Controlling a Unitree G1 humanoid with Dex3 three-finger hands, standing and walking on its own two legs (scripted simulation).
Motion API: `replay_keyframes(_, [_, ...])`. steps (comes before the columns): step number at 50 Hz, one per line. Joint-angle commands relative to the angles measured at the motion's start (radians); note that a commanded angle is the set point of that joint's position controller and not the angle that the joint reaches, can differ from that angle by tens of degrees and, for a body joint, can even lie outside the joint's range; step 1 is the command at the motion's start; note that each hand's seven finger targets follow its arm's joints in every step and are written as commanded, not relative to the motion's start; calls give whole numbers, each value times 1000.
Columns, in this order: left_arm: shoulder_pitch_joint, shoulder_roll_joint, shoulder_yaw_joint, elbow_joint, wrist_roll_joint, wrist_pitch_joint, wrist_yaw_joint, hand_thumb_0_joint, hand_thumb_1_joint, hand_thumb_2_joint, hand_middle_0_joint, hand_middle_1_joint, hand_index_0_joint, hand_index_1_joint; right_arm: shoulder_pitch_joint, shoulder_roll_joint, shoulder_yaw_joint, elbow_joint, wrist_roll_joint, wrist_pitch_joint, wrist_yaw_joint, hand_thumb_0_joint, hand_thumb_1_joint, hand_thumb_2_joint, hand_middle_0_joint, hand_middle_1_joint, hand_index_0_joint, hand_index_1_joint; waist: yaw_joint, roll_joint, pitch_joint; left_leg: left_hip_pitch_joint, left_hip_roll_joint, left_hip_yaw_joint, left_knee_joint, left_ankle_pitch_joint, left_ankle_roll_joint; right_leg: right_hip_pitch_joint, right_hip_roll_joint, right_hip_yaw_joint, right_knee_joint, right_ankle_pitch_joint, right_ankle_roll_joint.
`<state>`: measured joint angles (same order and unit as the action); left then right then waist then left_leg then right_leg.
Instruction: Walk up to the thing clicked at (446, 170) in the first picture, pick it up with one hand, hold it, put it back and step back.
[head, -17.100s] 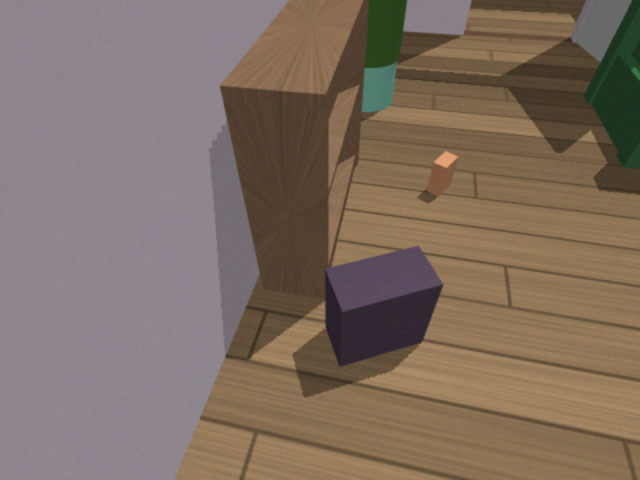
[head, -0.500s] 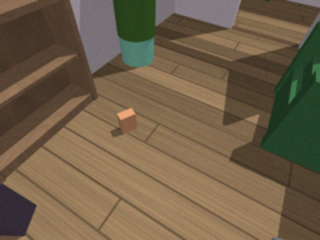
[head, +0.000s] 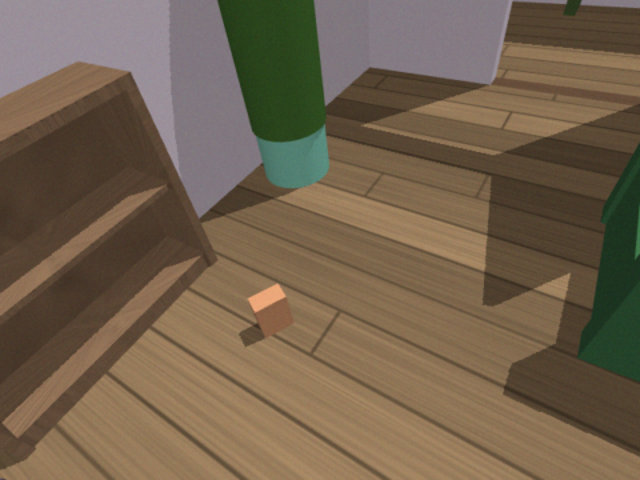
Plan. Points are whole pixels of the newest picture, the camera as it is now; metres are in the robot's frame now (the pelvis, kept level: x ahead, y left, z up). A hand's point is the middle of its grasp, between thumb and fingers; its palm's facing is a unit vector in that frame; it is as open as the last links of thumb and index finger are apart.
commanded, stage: walk up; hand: left
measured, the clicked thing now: (271, 311) +0.81 +0.32 -0.68
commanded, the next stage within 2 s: none
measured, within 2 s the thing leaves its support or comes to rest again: neither
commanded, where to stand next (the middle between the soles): +0.35 +0.04 m, yaw +1 degrees
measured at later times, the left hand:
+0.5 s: hand (144, 457) +0.21 +0.33 -0.15, palm faces -0.01 -0.95 -0.32, open 7.4 cm
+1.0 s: hand (178, 374) +0.33 +0.30 -0.13, palm faces -0.01 -0.91 -0.41, open 7.4 cm
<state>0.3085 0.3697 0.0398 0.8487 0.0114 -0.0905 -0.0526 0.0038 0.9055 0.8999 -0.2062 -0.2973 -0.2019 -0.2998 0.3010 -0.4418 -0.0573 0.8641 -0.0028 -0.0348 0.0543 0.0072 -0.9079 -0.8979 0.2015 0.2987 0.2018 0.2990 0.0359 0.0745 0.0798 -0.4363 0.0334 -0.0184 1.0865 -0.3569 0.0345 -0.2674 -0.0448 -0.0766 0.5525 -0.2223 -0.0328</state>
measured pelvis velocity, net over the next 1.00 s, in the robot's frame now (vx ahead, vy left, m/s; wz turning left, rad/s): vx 0.26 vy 0.03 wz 0.03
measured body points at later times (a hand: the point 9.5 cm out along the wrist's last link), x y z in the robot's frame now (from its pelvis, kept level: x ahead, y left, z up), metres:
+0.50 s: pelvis +0.17 +0.06 +0.00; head +0.18 +0.09 +0.45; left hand +0.21 +0.38 -0.13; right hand +0.25 -0.25 -0.09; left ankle +0.20 +0.16 -0.73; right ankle +0.17 -0.10 -0.66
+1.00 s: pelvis +0.26 +0.03 +0.00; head +0.29 +0.01 +0.44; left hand +0.33 +0.35 -0.10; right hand +0.33 -0.28 -0.14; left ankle +0.29 +0.18 -0.70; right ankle +0.34 -0.08 -0.73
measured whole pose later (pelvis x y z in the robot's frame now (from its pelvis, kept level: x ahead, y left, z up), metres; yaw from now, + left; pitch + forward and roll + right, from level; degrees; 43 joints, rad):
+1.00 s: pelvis +0.26 +0.03 +0.00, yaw +1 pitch -3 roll +1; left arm 0.26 0.37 0.01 0.85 0.03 -0.06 -0.03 0.00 0.90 0.90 -0.21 -0.30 -0.20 -0.30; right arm 0.29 -0.41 -0.04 0.89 -0.02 -0.01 0.03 0.00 -0.91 -0.90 0.20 0.30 0.20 0.30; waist 0.02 0.05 0.10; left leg -0.40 0.03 0.01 0.89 -0.45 0.02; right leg -0.32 -0.03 -0.05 0.56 -0.18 -0.03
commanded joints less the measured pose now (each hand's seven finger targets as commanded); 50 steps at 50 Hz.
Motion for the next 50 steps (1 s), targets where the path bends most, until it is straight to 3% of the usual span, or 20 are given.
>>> replay_keyframes(1, [10,288,94,-71,-5,-29,26,0,900,900,-200,-300,-200,-300,83,-154,-55,-50,-2,-10,4,0,-900,-900,200,300,200,300,-25,-243,-9,-98,33,-29,-113,111,-25,49,-186,208,-339,-91,-152])
replay_keyframes(7, [68,305,104,-81,0,-23,25,0,900,900,-200,-300,-200,-300,-65,-145,-57,-101,-22,-19,19,0,-900,-900,200,300,200,300,29,-195,15,-94,66,1,-395,150,-39,102,-227,185,-312,-152,-171])
replay_keyframes(11, [56,325,98,-84,-4,-17,26,0,900,900,-200,-300,-200,-300,-90,-147,-61,-99,-23,-30,23,0,-900,-900,200,300,200,300,18,-186,8,12,57,37,-468,159,-20,60,-241,170,-264,-134,-171])
replay_keyframes(13, [21,327,92,-90,-6,-12,29,0,900,900,-200,-300,-200,-300,-26,-150,-65,-78,-23,-38,19,0,-900,-900,200,300,200,300,-31,-155,-17,149,41,62,-515,179,-4,-5,-239,145,-183,-91,-152])
replay_keyframes(15, [57,268,64,-86,-4,-5,30,0,900,900,-200,-300,-200,-300,102,-188,-81,-35,-26,-50,4,0,-900,-900,200,300,200,300,-95,-22,-90,365,-14,64,-584,85,28,-60,-143,45,114,129,-103])
replay_keyframes(16, [97,201,43,-97,-10,-4,29,0,900,900,-200,-300,-200,-300,201,-265,-104,-28,-37,-57,-10,0,-900,-900,200,300,200,300,-131,198,-157,495,158,-216,-697,-64,89,-188,-59,-13,432,86,-44])
replay_keyframes(17, [129,192,46,-88,-21,5,32,0,900,900,-200,-300,-200,-300,181,-325,-113,-60,-21,-61,-17,0,-900,-900,200,300,200,300,-109,249,-127,576,352,-611,-829,-104,189,-422,90,-2,553,-286,-7])
replay_keyframes(18, [92,279,64,-63,-8,15,46,0,900,900,-200,-300,-200,-300,166,-311,-116,-60,0,-56,-16,0,-900,-900,200,300,200,300,-111,138,-107,550,394,-648,-794,-17,254,-428,20,93,635,-332,-19])
replay_keyframes(19, [50,290,60,-64,-7,15,49,0,900,900,-200,-300,-200,-300,157,-286,-109,-65,5,-51,-23,0,-900,-900,200,300,200,300,-108,74,-63,453,379,-559,-784,122,259,-417,1,131,669,-313,-21])
replay_keyframes(20, [59,275,55,-57,-16,16,47,0,900,900,-200,-300,-200,-300,109,-248,-88,-81,6,-52,-29,0,-900,-900,200,300,200,300,-76,18,-37,371,310,-373,-772,267,205,-354,-12,182,629,-233,-19])
replay_keyframes(22, [106,251,54,-29,-25,24,33,0,900,900,-200,-300,-200,-300,58,-205,-69,-88,9,-62,-34,0,-900,-900,200,300,200,300,-39,38,-16,301,216,-173,-770,405,107,-269,-33,188,528,-133,-13])
replay_keyframes(29, [13,220,54,-51,-9,30,17,0,900,900,-200,-300,-200,-300,59,-218,-74,-121,-5,-61,-34,0,-900,-900,200,300,200,300,-67,94,19,285,219,-92,-823,300,202,-281,-51,92,308,-35,40])
replay_keyframes(34, [-16,171,45,-31,-3,15,35,0,900,900,-200,-300,-200,-300,12,-183,-52,-129,-6,-37,-42,0,-900,-900,200,300,200,300,-43,42,-2,181,206,-9,-647,680,182,-69,-10,34,122,69,23])
replay_keyframes(37, [88,207,58,20,2,-1,53,0,900,900,-200,-300,-200,-300,-18,-134,-31,-130,17,-20,-45,0,-900,-900,200,300,200,300,20,-95,-119,168,110,35,-390,432,91,176,13,48,-100,259,-4])
replay_keyframes(38, [108,270,75,19,8,-9,60,0,900,900,-200,-300,-200,-300,25,-85,-12,-131,22,-19,-46,0,-900,-900,200,300,200,300,27,-250,-181,100,52,77,-237,194,53,262,-99,180,-132,336,-35])
replay_keyframes(39, [116,335,97,-17,6,-7,54,0,900,900,-200,-300,-200,-300,105,-73,-7,-139,11,-14,-38,0,-900,-900,200,300,200,300,5,-354,-219,-50,-43,70,-101,-188,33,333,-291,517,-192,70,-128])
replay_keyframes(40, [73,353,95,-31,0,-1,50,0,900,900,-200,-300,-200,-300,111,-153,-33,-104,2,2,-46,0,-900,-900,200,300,200,300,5,-252,-153,-74,-38,21,-32,-277,24,241,-359,608,-237,-132,-221])
replay_keyframes(41, [39,360,98,-35,-3,7,51,0,900,900,-200,-300,-200,-300,94,-192,-49,-86,-10,5,-52,0,-900,-900,200,300,200,300,6,-268,-118,-112,-7,5,-3,-288,25,200,-372,665,-268,-312,-252])
replay_keyframes(45, [-17,298,72,-44,4,12,54,0,900,900,-200,-300,-200,-300,78,-173,-45,-33,-5,10,-39,0,-900,-900,200,300,200,300,-15,-253,-60,-83,21,-12,-89,-102,-3,73,-219,393,-292,-301,-167])
replay_keyframes(50, [-65,266,62,-52,12,24,51,0,900,900,-200,-300,-200,-300,67,-119,-27,9,-19,2,-37,0,-900,-900,200,300,200,300,-21,-264,-62,73,5,41,-339,-29,-29,-32,-176,228,-227,-51,-161])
